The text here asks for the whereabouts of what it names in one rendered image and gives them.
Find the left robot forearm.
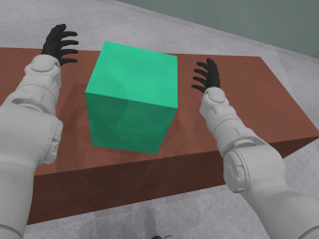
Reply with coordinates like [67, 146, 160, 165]
[0, 54, 62, 118]

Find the right robot forearm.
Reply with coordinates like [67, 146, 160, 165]
[199, 87, 287, 180]

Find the carton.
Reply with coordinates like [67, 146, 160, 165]
[85, 41, 177, 154]

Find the left robot upper arm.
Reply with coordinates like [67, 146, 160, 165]
[0, 102, 63, 239]

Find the right robot upper arm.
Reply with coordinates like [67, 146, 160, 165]
[223, 144, 319, 239]

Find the pedestal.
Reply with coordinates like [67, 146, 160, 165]
[0, 47, 319, 225]

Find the left robot hand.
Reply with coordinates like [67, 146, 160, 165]
[41, 24, 79, 66]

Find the right robot hand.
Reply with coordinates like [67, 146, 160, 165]
[191, 58, 220, 94]

